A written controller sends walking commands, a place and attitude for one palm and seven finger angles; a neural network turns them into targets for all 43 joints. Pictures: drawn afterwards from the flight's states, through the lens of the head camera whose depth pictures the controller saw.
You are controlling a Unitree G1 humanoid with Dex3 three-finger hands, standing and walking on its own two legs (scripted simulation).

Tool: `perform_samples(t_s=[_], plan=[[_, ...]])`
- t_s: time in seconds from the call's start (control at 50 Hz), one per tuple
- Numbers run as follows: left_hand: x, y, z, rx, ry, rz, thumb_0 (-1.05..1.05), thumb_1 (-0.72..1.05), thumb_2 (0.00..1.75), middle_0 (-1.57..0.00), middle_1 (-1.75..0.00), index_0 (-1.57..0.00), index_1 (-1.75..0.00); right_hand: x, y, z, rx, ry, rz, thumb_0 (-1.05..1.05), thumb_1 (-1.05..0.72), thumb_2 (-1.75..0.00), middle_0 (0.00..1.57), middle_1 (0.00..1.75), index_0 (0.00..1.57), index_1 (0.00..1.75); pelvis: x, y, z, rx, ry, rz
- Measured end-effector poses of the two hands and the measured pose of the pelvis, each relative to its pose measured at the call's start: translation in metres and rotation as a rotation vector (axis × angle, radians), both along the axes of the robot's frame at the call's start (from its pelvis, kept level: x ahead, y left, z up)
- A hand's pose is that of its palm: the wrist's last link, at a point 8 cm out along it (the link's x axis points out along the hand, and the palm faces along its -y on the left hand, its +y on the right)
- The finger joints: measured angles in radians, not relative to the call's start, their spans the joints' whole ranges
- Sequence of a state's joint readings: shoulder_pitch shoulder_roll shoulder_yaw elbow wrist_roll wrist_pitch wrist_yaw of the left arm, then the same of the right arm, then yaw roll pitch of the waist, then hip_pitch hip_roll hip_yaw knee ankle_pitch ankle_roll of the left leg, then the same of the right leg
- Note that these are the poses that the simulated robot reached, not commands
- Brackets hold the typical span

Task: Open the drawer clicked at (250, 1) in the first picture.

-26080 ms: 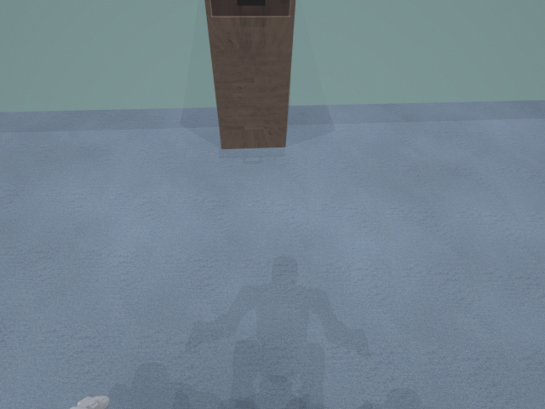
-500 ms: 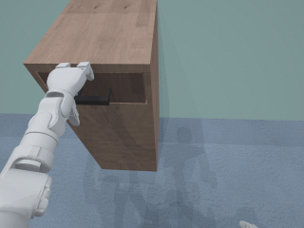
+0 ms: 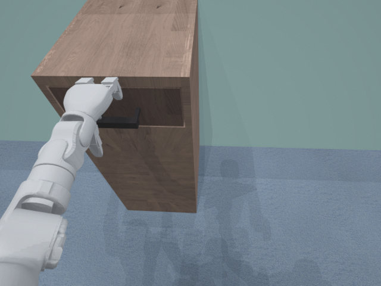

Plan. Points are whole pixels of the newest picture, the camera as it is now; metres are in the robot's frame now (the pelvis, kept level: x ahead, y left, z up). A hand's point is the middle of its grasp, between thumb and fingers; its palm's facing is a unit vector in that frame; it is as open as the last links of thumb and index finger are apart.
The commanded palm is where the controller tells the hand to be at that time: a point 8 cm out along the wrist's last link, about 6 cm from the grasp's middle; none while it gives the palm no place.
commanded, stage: re-aim the fingers above the handle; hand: left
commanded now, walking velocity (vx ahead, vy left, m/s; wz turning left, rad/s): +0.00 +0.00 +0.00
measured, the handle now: (117, 116) +0.51 +0.21 +0.03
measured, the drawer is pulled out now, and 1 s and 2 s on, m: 0.00 0.00 0.00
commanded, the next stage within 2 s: lower the fingers behind the handle in 1.66 s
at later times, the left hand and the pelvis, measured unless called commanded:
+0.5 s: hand (105, 114) +0.46 +0.21 +0.09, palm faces -0.01 -0.02 -1.00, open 13.8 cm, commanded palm +0.43 +0.23 +0.15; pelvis +0.00 +0.00 +0.00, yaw -1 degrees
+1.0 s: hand (103, 113) +0.46 +0.21 +0.10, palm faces +0.00 +0.00 -1.00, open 13.8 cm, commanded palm +0.43 +0.21 +0.15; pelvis +0.00 +0.00 +0.00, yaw +0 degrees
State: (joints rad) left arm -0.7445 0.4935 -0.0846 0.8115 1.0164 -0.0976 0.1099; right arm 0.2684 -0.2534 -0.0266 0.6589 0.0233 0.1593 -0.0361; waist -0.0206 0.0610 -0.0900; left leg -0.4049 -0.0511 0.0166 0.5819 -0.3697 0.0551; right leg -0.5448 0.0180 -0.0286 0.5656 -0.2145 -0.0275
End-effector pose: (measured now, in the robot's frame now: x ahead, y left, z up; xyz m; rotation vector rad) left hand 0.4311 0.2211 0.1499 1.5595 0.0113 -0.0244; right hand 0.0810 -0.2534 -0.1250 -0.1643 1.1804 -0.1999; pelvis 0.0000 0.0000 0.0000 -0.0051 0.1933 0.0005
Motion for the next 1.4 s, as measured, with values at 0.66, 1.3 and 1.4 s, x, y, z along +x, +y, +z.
perform_samples(t_s=[0.66, 1.3, 1.4], plan=[[0.005, 0.002, -0.004, 0.011, -0.006, 0.026, 0.00, -0.49, 0.30, -0.32, -1.20, -0.31, -1.20, -0.002, -0.007, 0.002, -0.007, -0.005, -0.022, 0.01, -0.90, -0.90, 0.21, 0.30, 0.21, 0.30, 0.004, -0.002, 0.001, 0.000, 0.014, -0.010], [0.001, -0.021, -0.005, -0.002, -0.046, -0.027, 0.00, -0.49, 0.30, -0.32, -1.20, -0.32, -1.20, 0.001, -0.008, -0.001, 0.000, -0.004, -0.009, 0.01, -0.91, -0.90, 0.21, 0.30, 0.21, 0.29, 0.003, -0.005, 0.000, 0.005, 0.001, -0.008], [0.002, -0.009, 0.002, 0.013, -0.039, 0.040, 0.00, -0.49, 0.30, -0.32, -1.20, -0.32, -1.20, 0.000, -0.008, -0.001, 0.007, -0.012, -0.016, 0.01, -0.91, -0.90, 0.21, 0.30, 0.21, 0.29, 0.001, -0.006, 0.001, 0.006, -0.001, -0.010]])
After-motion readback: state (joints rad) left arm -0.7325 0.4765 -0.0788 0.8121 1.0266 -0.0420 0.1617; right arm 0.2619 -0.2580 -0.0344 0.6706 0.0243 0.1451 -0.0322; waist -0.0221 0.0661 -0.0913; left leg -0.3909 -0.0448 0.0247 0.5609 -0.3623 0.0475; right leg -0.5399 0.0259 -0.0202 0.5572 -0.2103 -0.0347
